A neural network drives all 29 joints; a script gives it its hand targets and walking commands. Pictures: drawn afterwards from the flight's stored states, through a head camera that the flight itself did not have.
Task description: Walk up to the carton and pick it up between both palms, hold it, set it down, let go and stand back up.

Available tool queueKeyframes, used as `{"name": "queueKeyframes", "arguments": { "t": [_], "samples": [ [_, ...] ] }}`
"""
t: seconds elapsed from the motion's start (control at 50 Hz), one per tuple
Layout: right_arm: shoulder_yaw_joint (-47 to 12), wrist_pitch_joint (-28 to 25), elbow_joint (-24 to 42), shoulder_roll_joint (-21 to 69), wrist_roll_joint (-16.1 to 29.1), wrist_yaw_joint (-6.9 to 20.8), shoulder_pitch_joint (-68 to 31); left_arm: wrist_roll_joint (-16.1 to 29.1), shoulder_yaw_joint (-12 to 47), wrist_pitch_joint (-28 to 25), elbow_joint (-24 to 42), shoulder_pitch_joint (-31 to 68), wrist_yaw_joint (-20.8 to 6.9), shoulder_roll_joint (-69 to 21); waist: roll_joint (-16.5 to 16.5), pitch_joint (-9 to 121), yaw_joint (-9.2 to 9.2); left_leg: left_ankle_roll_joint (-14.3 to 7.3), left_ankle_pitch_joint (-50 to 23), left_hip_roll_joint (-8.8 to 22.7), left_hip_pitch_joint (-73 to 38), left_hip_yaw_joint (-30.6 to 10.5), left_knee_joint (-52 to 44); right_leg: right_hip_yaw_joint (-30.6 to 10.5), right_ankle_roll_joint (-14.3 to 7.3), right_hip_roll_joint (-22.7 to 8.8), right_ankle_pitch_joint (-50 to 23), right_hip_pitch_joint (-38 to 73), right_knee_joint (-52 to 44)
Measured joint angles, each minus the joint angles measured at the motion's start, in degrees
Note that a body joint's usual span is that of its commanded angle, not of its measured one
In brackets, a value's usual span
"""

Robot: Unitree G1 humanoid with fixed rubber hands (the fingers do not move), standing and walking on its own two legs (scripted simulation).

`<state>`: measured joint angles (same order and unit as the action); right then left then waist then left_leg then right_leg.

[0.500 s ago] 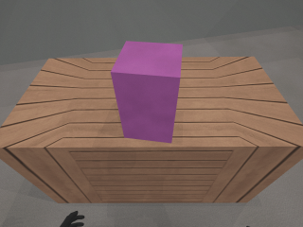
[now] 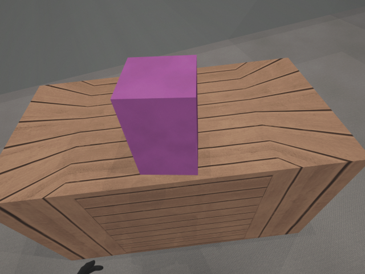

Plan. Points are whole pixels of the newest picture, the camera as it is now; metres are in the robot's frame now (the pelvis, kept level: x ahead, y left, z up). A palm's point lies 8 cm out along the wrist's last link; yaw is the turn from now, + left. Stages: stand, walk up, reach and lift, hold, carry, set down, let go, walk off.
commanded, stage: walk up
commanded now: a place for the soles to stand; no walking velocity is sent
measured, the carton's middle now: (165, 120) +0.51 +0.06 +0.05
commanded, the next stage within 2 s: none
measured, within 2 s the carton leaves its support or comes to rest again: neither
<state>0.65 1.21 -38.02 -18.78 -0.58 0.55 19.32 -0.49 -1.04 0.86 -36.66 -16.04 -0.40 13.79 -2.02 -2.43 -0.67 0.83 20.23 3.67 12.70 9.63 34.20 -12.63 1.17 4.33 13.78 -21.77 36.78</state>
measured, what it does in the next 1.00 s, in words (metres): stands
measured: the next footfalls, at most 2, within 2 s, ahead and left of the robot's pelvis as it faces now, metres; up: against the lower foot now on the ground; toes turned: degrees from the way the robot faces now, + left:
left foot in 1.46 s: +0.21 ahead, +0.15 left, +0.00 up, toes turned +2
right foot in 1.82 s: +0.13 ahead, -0.09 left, +0.00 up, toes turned +12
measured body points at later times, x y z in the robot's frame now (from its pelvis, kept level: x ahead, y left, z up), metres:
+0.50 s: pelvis +0.01 +0.01 -0.01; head +0.03 +0.00 +0.44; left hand +0.16 +0.27 -0.10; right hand +0.09 -0.27 -0.12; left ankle -0.02 +0.13 -0.73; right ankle +0.07 -0.12 -0.72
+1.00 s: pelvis +0.02 +0.01 -0.01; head +0.02 +0.00 +0.44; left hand +0.15 +0.27 -0.10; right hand +0.05 -0.27 -0.12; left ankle -0.02 +0.12 -0.72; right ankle +0.06 -0.11 -0.71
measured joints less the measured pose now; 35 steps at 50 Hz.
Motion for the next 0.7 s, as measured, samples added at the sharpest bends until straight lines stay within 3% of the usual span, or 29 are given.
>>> {"name": "queueKeyframes", "arguments": {
  "t": [0.28,0.48,0.7],
  "samples": [
    [0.2,1.7,1.3,-0.5,0.2,0.1,-0.8,0.1,-0.1,0.1,1.7,1.7,0.1,1.7,1.5,-0.9,-0.98,0.2,4.2,1.5,0.0,1.2,5.4,-0.9,-0.3,1.8,3.3,-0.6,5.1],
    [0.3,0.6,1.6,-1.1,-0.1,-0.1,-1.2,0.1,0.4,0.8,1.6,1.9,0.4,1.3,1.1,-1.3,-0.5,-0.9,3.0,0.0,-0.4,2.0,2.9,-2.0,0.7,0.5,2.3,-0.4,3.0],
    [0.1,2.6,2.1,-0.5,0.3,0.0,-1.3,0.4,-0.4,0.7,1.1,1.1,0.0,2.6,1.4,-1.6,-0.79,0.0,5.8,2.1,-0.4,1.9,7.5,0.6,-0.4,1.5,4.1,-0.3,6.3]
  ]
}}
